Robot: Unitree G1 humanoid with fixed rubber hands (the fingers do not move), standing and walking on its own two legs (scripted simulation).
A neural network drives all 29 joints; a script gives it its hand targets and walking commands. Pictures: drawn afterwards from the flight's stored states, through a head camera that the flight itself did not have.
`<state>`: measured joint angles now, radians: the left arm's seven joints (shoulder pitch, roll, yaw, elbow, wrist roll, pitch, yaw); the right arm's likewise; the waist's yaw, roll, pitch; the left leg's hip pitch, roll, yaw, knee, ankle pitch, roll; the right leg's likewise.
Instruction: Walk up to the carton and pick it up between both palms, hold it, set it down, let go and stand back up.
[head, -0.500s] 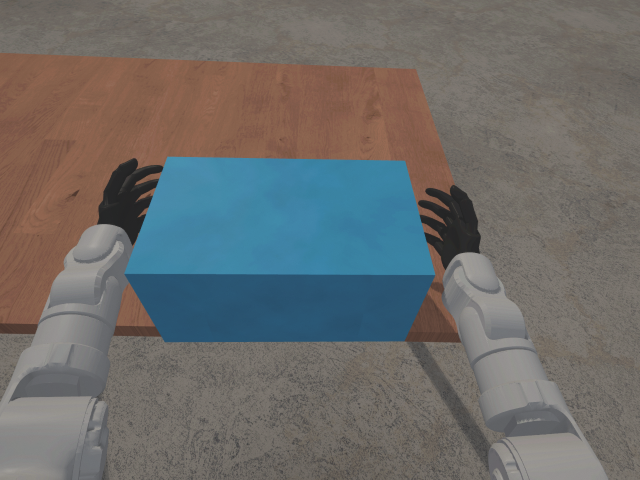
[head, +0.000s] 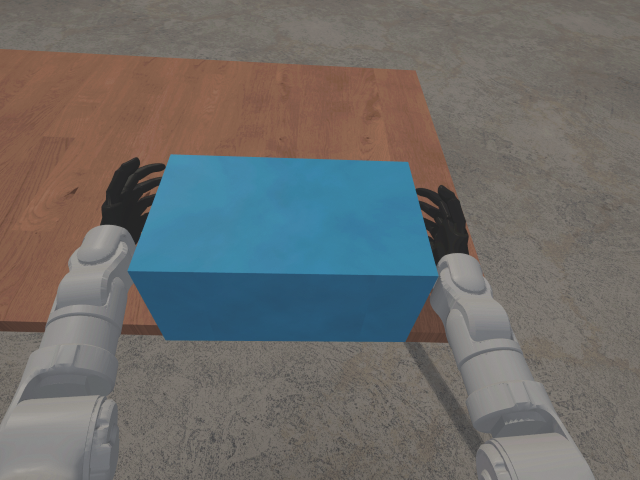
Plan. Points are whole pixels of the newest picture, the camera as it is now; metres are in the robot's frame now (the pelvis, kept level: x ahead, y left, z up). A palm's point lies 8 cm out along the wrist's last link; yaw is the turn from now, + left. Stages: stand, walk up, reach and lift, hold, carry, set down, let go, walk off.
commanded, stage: reach and lift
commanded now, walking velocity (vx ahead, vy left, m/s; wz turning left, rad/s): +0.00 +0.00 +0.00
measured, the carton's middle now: (289, 249) +0.38 +0.04 +0.07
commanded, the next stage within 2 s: none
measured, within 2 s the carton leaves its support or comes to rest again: leaves its support in 0.40 s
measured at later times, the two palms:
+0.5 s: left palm (117, 222) +0.38 +0.24 +0.12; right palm (452, 248) +0.36 -0.16 +0.11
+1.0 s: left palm (125, 212) +0.37 +0.23 +0.14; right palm (470, 249) +0.35 -0.18 +0.12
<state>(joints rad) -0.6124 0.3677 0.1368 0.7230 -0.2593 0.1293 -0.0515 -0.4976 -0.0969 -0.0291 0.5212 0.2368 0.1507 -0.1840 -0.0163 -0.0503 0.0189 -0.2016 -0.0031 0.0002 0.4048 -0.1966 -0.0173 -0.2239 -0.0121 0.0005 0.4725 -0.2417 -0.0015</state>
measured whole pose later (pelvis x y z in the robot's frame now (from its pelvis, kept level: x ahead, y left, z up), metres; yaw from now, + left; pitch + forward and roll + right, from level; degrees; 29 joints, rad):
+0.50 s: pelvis +0.00 +0.00 +0.00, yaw +0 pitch -1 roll +1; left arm -0.59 0.31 0.23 0.72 -0.12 0.04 -0.10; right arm -0.48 -0.09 -0.05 0.52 0.10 0.07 -0.15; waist -0.02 -0.02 0.00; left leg -0.20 0.00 0.00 0.40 -0.19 -0.02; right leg -0.22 -0.01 0.00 0.46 -0.23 0.00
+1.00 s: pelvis -0.01 +0.00 +0.00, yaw +0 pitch -1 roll +1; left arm -0.63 0.28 0.18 0.66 -0.12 0.17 -0.04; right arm -0.49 -0.14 -0.05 0.53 0.10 0.12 -0.14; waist -0.01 -0.03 -0.03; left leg -0.20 0.00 0.00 0.39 -0.17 -0.02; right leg -0.22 -0.01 0.00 0.44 -0.21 0.00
